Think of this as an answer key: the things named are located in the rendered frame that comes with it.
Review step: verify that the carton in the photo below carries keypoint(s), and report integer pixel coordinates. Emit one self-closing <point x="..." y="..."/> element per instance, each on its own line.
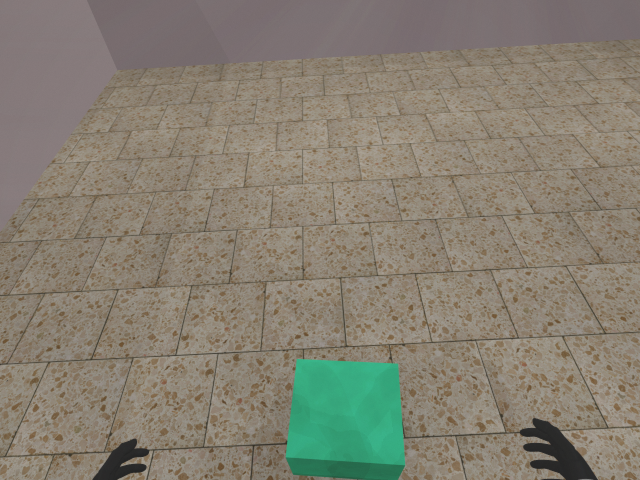
<point x="346" y="420"/>

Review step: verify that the left robot hand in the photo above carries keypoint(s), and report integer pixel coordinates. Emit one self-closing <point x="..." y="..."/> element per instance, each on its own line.
<point x="111" y="469"/>

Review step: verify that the right robot hand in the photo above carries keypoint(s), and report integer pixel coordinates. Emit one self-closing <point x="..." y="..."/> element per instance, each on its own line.
<point x="571" y="465"/>

